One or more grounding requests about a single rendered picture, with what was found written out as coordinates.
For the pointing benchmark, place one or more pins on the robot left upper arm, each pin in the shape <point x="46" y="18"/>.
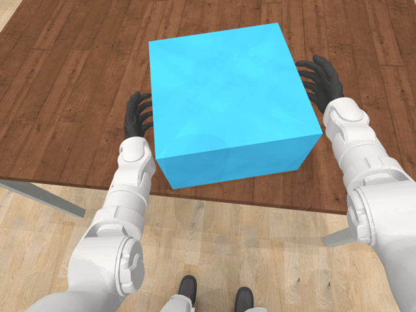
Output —
<point x="103" y="271"/>

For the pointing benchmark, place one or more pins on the robot right hand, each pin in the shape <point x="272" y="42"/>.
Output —
<point x="327" y="86"/>

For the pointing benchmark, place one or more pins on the robot foot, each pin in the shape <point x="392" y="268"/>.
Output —
<point x="188" y="288"/>
<point x="244" y="300"/>

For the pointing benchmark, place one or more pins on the table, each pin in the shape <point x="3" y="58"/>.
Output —
<point x="69" y="67"/>

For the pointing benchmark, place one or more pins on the right robot forearm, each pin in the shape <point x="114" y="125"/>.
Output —
<point x="359" y="153"/>

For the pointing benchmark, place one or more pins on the robot right foot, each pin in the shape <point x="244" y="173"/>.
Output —
<point x="244" y="300"/>

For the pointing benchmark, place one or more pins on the carton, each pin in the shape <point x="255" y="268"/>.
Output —
<point x="228" y="105"/>

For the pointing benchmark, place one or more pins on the robot right upper arm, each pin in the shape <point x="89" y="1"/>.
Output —
<point x="384" y="217"/>

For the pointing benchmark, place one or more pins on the robot left foot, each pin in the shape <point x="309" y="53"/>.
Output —
<point x="188" y="288"/>

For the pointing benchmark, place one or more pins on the robot left hand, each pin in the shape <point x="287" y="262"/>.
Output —
<point x="133" y="120"/>

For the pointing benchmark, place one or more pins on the left robot forearm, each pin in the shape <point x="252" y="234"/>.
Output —
<point x="123" y="210"/>

